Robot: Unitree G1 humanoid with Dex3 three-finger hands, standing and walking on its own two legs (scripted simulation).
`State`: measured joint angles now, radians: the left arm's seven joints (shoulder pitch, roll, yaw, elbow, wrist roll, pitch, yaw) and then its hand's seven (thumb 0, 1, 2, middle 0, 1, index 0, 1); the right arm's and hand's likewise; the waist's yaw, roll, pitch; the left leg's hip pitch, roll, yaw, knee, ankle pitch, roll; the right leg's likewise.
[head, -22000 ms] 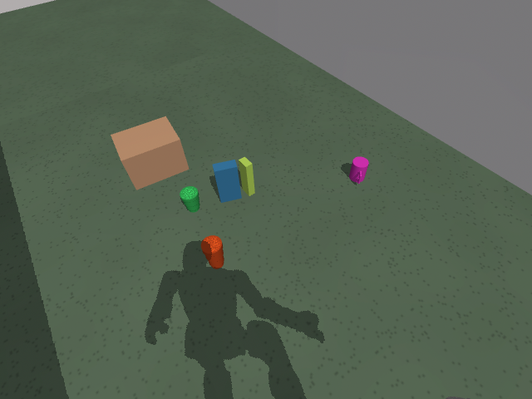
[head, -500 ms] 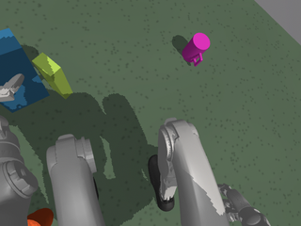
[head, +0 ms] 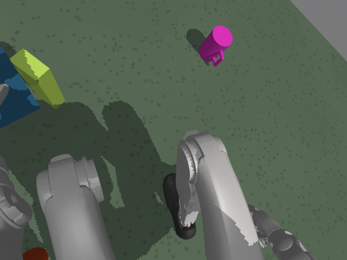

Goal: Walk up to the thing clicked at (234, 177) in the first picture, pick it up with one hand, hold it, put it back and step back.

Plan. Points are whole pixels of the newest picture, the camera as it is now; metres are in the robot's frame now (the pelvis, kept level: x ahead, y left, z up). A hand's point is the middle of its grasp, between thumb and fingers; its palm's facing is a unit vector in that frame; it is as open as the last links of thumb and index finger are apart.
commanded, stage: lower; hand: left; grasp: from the side
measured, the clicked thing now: out of the picture +0.47 +0.31 -0.13
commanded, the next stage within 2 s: loosen in 1.00 s
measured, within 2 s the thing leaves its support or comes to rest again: neither
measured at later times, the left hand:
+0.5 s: hand out of the picture +0.47 +0.33 -0.14, palm faces +0.51 -0.86 -0.02, open 9.6 cm
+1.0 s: hand out of the picture +0.47 +0.33 -0.15, palm faces +0.51 -0.86 -0.02, open 9.7 cm
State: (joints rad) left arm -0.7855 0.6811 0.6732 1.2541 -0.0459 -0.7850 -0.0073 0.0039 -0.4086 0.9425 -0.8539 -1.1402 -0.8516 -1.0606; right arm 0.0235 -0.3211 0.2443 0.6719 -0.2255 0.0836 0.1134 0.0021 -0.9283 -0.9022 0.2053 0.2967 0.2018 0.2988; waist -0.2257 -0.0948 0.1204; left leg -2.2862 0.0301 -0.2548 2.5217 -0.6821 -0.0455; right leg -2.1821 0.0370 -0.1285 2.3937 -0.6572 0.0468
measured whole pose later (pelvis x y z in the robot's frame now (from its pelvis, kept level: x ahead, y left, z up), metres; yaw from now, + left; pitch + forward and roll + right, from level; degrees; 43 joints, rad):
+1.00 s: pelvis -0.01 +0.01 -0.02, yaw -4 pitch +17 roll -15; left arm -0.79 0.91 0.68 1.43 -0.04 -0.93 0.02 0.00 -0.41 0.94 -0.85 -1.15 -0.85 -1.07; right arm -0.09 -0.38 0.44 0.56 -0.32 0.09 0.12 0.00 -0.90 -0.89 0.21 0.30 0.20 0.30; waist -0.28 -0.22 0.27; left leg -2.25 0.03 -0.35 2.61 -0.69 -0.03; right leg -2.12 0.07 -0.19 2.41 -0.63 0.07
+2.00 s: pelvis -0.01 +0.01 -0.01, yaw -4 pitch +18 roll -16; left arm -0.81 0.93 0.71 1.28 -0.03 -0.87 -0.01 -0.02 -0.61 0.05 -0.08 -0.10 -0.11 -0.07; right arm -0.07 -0.35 0.42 0.57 -0.31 0.12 0.11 0.00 -0.89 -0.89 0.21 0.30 0.21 0.30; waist -0.25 -0.22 0.25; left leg -2.25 0.03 -0.35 2.60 -0.70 -0.03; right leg -2.10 0.07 -0.20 2.38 -0.63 0.07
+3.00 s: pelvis +0.03 -0.01 +0.25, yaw +9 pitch +28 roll -3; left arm -0.04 0.39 0.24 0.42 0.02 0.05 0.11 -0.01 -0.60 0.01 -0.05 -0.04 -0.06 -0.04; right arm 0.11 -0.25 0.00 0.53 0.04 0.07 -0.08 0.01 -0.90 -0.90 0.21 0.30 0.20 0.30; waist -0.03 0.02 -0.18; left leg -1.55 0.06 -0.07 1.66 -0.61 -0.03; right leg -1.50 -0.01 -0.05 1.62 -0.62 0.01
